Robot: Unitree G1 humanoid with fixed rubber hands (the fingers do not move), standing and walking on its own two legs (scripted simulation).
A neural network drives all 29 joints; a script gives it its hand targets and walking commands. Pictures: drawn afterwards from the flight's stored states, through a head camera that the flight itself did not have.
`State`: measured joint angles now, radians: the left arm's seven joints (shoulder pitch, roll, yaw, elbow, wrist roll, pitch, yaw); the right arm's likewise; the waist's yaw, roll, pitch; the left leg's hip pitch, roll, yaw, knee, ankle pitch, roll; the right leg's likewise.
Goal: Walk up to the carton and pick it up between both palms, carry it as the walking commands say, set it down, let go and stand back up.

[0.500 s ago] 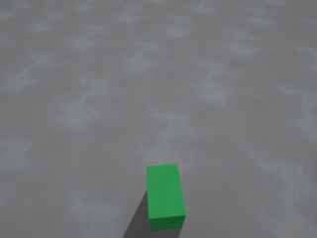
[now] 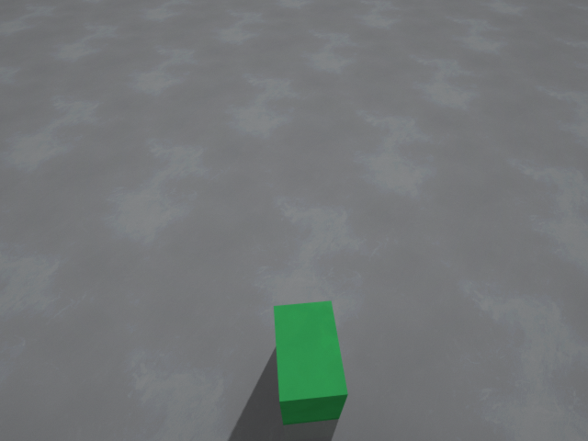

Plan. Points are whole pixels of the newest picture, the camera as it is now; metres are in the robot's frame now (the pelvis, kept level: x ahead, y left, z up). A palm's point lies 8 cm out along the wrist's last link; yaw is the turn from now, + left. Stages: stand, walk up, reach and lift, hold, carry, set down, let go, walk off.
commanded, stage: stand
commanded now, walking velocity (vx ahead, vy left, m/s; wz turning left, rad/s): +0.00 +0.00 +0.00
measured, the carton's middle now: (306, 363) +0.43 -0.03 -0.64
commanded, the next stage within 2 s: reach and lift in 0.12 s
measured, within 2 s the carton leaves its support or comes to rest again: neither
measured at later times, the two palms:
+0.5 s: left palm out of the picture +0.15 +0.22 -0.14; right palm out of the picture +0.14 -0.22 -0.14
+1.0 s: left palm (179, 411) +0.21 +0.20 -0.18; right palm (425, 396) +0.21 -0.21 -0.18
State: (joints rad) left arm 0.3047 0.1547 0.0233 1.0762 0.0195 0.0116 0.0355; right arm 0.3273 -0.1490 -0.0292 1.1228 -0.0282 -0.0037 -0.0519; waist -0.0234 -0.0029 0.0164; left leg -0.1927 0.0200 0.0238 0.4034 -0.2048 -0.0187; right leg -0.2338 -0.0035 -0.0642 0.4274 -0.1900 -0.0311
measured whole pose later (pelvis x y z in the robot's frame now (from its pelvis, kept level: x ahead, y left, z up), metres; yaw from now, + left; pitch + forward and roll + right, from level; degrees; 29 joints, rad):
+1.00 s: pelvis -0.04 +0.01 -0.08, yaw +0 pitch +17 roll +1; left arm -0.16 0.06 0.12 0.46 0.04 0.38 0.06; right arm -0.21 -0.19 -0.11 0.57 -0.01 0.35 0.05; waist -0.01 0.00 0.01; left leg -0.93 0.00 0.01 1.02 -0.40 0.00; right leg -0.96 -0.01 -0.01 1.02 -0.37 -0.01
